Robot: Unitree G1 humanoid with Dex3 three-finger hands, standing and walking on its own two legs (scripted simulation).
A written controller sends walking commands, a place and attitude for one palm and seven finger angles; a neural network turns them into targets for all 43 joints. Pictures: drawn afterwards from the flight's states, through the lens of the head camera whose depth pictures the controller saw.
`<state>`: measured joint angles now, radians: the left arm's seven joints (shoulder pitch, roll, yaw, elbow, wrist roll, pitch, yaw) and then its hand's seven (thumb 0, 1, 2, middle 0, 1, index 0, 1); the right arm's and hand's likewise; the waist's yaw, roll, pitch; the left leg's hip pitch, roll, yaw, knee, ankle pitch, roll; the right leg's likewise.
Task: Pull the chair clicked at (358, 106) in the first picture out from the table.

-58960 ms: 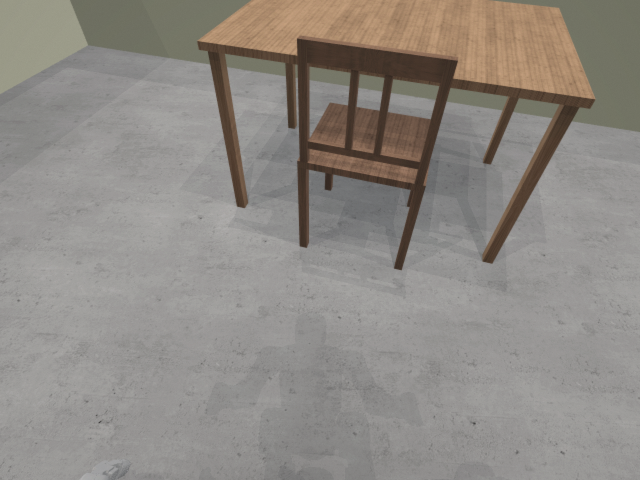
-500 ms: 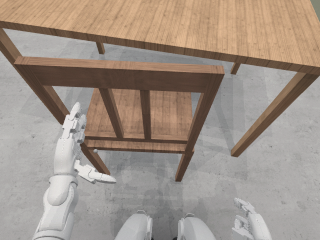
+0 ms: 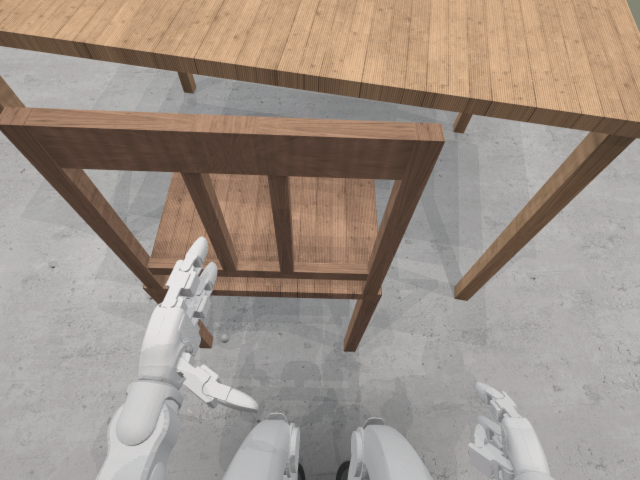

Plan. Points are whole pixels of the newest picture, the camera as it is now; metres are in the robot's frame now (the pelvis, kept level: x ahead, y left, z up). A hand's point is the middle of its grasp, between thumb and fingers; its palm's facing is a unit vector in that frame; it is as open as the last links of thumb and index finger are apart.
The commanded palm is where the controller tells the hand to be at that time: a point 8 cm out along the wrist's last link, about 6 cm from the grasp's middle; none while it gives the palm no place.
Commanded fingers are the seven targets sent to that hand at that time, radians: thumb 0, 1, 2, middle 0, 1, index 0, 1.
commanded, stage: aim the fingers beside a spindle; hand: left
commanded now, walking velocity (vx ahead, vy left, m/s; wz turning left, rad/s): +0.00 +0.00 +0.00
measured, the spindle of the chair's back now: (215, 225) +0.44 +0.16 -0.01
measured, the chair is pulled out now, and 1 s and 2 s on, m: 0.10 0.10 0.10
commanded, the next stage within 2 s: push the fingers through the gap in 0.82 s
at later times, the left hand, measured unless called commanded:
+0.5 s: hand (178, 305) +0.31 +0.18 +0.03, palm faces +0.10 -0.99 -0.08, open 16.9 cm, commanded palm +0.27 +0.21 +0.01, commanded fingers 0.00 -0.50 0.30 -0.06 -0.08 -0.06 -0.08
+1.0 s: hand (219, 345) +0.27 +0.13 +0.00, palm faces -0.08 -1.00 +0.06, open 16.9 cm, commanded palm +0.28 +0.21 +0.02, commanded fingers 0.00 -0.50 0.30 -0.06 -0.08 -0.06 -0.08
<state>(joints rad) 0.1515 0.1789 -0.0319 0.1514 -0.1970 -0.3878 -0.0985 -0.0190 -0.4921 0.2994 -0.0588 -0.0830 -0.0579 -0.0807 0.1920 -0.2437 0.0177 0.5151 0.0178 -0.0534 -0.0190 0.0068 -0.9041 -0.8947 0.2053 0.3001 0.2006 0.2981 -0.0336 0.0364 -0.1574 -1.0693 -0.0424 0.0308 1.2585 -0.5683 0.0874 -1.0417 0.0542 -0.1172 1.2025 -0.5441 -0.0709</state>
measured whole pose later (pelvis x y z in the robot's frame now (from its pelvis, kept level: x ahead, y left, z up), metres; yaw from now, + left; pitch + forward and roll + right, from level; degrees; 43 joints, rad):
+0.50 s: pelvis +0.00 -0.01 +0.00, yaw +1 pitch +21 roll -2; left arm 0.02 0.23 0.11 0.31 -0.18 -0.49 -0.05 -0.01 -0.50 0.30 -0.07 -0.08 -0.07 -0.08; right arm 0.18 -0.25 0.04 0.57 0.02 -0.03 0.00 0.01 -0.90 -0.89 0.20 0.30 0.20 0.30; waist -0.02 0.03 -0.19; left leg -1.07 -0.05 0.02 1.26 -0.57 0.08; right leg -1.04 0.05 -0.12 1.21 -0.55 -0.08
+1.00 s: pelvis +0.00 +0.01 +0.00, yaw +0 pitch +22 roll -3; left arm 0.16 0.18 -0.03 0.18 -0.20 -0.40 -0.11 -0.02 -0.49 0.30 -0.06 -0.08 -0.06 -0.08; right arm 0.19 -0.24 0.02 0.52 0.02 -0.07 -0.02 0.01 -0.90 -0.89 0.21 0.30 0.20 0.30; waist -0.04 0.03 -0.16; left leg -1.08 -0.04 0.03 1.27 -0.57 0.10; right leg -1.05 0.05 -0.12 1.21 -0.54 -0.06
